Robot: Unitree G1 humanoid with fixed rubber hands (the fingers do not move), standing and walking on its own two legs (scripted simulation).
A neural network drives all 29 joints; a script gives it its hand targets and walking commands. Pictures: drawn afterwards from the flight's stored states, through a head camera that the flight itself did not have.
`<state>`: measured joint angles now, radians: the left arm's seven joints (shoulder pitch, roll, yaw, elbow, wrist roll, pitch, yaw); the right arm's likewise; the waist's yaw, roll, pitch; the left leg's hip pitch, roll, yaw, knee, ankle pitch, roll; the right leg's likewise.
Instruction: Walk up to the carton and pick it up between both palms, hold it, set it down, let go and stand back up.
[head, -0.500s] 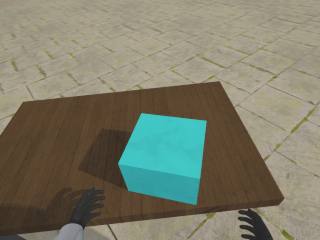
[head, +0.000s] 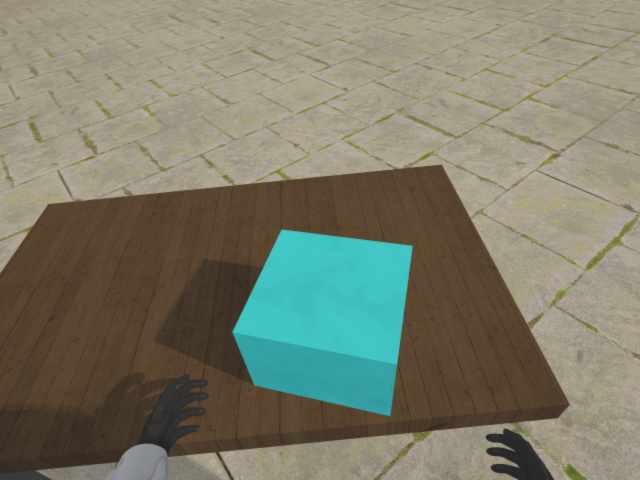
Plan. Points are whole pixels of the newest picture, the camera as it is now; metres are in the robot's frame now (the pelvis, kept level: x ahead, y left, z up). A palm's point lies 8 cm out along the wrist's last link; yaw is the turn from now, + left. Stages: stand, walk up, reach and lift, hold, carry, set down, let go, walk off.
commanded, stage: let go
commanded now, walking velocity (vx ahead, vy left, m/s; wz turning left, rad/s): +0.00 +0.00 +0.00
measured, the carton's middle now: (332, 316) +0.37 +0.04 -0.02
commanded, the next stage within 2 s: stand in 0.10 s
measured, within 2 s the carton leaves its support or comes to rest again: neither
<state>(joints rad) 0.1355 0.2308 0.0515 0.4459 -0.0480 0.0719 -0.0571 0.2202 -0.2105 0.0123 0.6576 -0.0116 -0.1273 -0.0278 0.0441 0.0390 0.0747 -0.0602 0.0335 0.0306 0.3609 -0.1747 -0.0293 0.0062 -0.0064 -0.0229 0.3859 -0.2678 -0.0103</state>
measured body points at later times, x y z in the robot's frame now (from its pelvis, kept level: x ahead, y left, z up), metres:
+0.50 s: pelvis +0.00 -0.01 -0.01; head +0.00 +0.00 +0.44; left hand +0.20 +0.26 -0.03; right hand +0.12 -0.32 -0.10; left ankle +0.02 +0.14 -0.74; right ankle -0.03 -0.11 -0.74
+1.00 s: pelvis -0.01 +0.00 -0.01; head -0.01 +0.01 +0.44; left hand +0.20 +0.26 -0.03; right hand +0.14 -0.31 -0.09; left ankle +0.02 +0.14 -0.74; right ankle -0.03 -0.11 -0.74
